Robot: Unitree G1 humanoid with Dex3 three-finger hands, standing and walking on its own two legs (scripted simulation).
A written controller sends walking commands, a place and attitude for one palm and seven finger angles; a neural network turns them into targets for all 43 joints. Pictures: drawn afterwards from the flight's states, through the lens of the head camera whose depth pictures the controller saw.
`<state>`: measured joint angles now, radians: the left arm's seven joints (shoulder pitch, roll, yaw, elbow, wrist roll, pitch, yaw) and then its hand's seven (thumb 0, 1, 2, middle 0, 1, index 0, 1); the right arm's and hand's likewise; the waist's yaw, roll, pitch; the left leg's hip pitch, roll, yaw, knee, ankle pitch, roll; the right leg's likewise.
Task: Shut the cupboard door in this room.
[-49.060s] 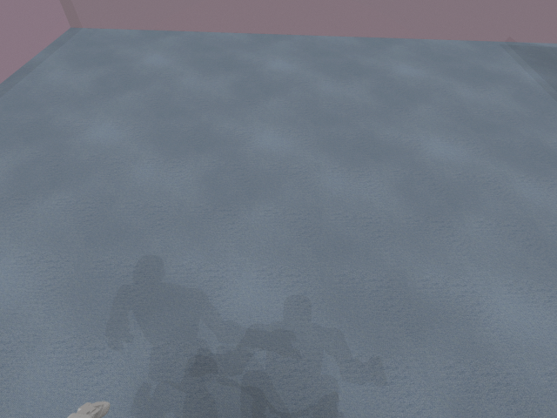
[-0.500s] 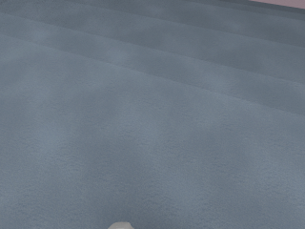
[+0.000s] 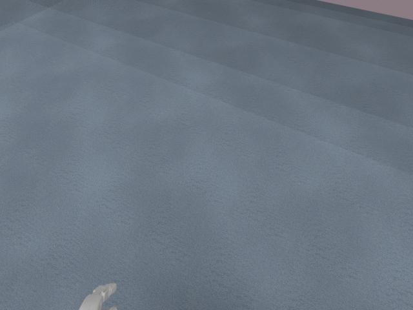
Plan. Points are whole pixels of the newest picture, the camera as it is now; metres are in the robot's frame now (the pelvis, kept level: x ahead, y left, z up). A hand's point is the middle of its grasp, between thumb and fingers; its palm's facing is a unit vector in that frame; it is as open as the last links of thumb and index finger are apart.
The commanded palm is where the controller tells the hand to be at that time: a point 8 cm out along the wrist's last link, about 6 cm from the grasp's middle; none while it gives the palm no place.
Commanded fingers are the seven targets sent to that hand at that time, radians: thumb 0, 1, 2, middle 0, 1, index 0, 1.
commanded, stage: turn or walk to find it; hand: left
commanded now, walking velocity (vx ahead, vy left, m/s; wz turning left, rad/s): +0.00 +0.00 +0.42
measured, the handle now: out of the picture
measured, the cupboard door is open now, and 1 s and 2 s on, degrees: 54 54 54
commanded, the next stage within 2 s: none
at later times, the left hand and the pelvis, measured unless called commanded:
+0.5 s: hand out of the picture -0.04 +0.23 -0.18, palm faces +0.29 -0.92 -0.26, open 7.4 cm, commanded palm none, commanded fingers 0.00 0.90 0.90 -0.20 -0.30 -0.20 -0.30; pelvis +0.00 +0.02 +0.00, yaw +13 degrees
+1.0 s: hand out of the picture +0.06 +0.20 -0.13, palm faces +0.41 -0.87 -0.28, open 7.4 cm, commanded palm none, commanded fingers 0.00 0.90 0.90 -0.20 -0.30 -0.20 -0.30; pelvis +0.03 -0.02 +0.00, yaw +26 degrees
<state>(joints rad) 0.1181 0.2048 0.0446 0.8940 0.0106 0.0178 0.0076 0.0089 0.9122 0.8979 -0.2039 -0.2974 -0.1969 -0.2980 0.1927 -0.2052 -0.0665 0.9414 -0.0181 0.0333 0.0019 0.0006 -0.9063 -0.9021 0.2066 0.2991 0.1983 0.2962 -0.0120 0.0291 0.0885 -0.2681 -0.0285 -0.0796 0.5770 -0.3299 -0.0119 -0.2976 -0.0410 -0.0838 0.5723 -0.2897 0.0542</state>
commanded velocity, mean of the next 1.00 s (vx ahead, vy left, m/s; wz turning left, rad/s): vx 0.00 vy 0.00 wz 0.42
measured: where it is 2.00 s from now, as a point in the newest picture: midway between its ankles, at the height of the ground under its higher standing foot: outside the picture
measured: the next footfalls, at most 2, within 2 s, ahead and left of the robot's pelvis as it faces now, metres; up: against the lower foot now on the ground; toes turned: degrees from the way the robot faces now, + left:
left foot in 0.44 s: +0.00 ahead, +0.13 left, +0.00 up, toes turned +18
right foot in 0.90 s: +0.10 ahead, -0.09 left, +0.00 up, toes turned +18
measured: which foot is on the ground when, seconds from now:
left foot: down 0.00-0.00, up 0.02-0.42, down 0.44-0.90, up 0.92-1.00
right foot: down 0.00-0.44, up 0.46-0.88, down 0.90-1.00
